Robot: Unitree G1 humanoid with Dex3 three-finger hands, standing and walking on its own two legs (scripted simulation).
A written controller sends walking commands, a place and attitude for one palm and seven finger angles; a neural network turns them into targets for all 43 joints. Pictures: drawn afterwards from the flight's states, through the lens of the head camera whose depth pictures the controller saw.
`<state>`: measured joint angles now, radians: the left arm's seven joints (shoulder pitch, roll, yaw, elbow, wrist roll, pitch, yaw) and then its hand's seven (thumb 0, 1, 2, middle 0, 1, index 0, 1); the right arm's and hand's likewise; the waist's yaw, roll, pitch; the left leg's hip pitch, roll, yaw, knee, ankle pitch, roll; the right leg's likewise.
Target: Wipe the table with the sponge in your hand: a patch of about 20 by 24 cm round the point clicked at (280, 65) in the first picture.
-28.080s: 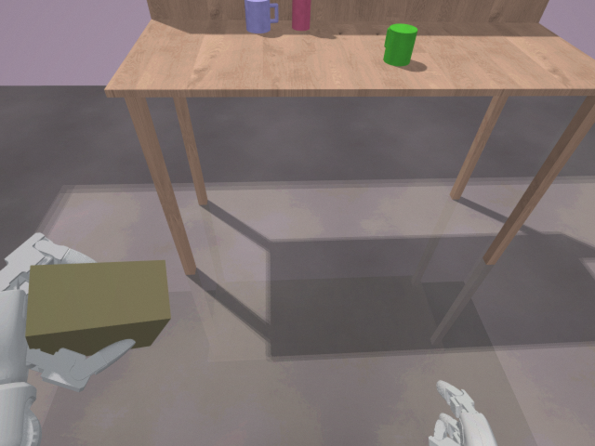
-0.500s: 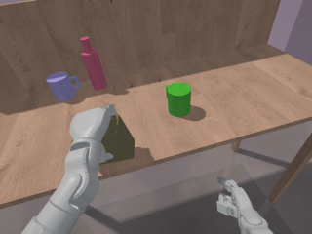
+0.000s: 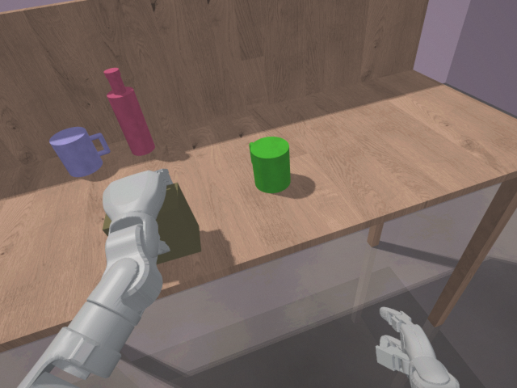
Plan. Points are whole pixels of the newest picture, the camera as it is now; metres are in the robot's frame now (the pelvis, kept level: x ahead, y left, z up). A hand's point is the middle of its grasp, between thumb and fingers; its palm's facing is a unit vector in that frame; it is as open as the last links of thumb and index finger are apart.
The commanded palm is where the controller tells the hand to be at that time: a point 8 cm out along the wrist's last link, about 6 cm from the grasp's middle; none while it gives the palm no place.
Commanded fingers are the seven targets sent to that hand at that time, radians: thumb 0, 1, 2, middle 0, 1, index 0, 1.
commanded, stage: wipe forward along the third lane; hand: left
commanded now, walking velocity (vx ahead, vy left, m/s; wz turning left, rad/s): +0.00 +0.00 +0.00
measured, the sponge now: (160, 234) +0.33 +0.21 +0.09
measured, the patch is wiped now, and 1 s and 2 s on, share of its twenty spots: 0.80 0.90 0.95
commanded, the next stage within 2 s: wipe back along the third lane in 1.26 s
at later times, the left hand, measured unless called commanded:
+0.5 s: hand (151, 202) +0.37 +0.23 +0.13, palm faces +0.02 -0.03 -1.00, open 10.3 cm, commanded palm +0.35 +0.24 +0.16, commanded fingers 0.00 0.10 1.30 -1.20 -1.60 -1.20 -1.60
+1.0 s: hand (149, 180) +0.42 +0.26 +0.13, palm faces -0.04 -0.02 -1.00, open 10.3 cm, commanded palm +0.41 +0.26 +0.17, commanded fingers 0.00 0.10 1.30 -1.20 -1.60 -1.20 -1.60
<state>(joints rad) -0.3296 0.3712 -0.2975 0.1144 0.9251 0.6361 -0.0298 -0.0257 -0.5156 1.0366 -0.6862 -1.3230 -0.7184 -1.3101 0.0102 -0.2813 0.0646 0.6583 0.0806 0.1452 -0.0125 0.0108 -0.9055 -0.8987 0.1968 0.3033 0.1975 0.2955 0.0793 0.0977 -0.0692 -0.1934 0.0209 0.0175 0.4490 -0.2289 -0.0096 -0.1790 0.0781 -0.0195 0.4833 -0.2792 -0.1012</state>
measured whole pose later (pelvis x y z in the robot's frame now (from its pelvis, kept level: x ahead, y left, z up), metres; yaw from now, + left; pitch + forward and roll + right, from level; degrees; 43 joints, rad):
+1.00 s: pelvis +0.01 +0.01 +0.00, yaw +1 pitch +5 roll +1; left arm -0.76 0.41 -0.20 0.79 0.96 0.38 0.00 0.00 -0.52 1.04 -0.70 -1.32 -0.73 -1.31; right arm 0.18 -0.29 0.03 0.72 0.09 0.15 -0.05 0.01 -0.91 -0.90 0.20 0.30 0.20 0.30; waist 0.01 0.07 -0.11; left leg -0.33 0.01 0.00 0.48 -0.24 0.00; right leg -0.29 0.07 -0.04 0.47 -0.27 -0.08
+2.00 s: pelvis +0.04 +0.06 +0.00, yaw +2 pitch +5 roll -1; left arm -0.61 0.30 -0.35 0.46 0.97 0.62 0.04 0.01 -0.51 1.04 -0.68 -1.33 -0.71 -1.32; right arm 0.03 -0.27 0.05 0.62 0.09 0.23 0.04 0.01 -0.91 -0.90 0.20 0.30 0.20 0.30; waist 0.06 0.08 -0.14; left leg -0.29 -0.04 0.00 0.49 -0.29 0.05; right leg -0.23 0.02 -0.03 0.46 -0.31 -0.02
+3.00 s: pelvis +0.02 +0.02 +0.00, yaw +0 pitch +0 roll +1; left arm -0.20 0.34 -0.33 -0.08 0.96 0.67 0.03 0.01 -0.50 1.04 -0.66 -1.34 -0.69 -1.33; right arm 0.00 -0.29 0.05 0.60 0.10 0.23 0.05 0.01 -0.91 -0.90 0.20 0.30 0.20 0.30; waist 0.09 0.11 -0.09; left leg -0.21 0.00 0.02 0.49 -0.29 0.00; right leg -0.18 0.06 -0.02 0.50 -0.32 -0.07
